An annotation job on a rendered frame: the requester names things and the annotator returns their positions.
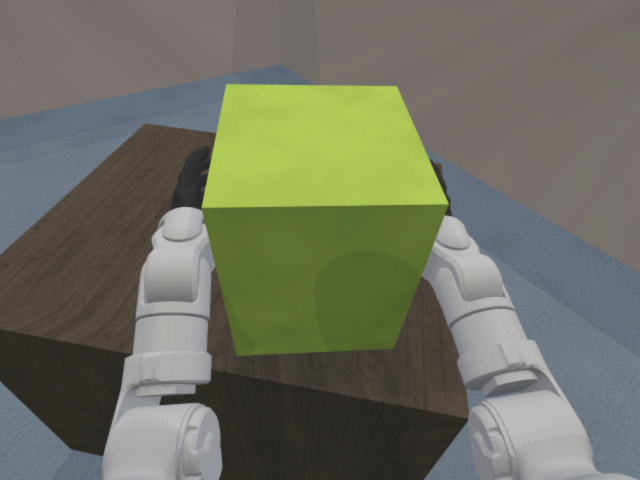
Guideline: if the robot right upper arm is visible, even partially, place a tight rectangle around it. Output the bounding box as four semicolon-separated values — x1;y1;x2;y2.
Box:
468;390;638;480

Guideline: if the pedestal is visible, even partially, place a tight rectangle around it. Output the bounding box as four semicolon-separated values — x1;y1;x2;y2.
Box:
0;123;469;480

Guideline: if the right robot hand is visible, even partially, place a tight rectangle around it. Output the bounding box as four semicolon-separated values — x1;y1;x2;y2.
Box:
429;159;453;217

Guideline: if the robot left upper arm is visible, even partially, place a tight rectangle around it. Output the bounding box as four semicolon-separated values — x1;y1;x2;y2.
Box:
103;403;222;480

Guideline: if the left robot hand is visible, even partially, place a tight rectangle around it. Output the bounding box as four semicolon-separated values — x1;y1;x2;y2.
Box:
170;145;212;211

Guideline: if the right robot forearm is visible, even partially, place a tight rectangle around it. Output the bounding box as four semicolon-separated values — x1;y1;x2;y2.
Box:
422;216;594;465

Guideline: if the left robot forearm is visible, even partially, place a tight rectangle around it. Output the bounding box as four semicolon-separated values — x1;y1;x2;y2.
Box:
102;207;215;480

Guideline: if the carton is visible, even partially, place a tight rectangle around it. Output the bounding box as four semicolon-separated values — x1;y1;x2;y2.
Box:
201;84;449;356

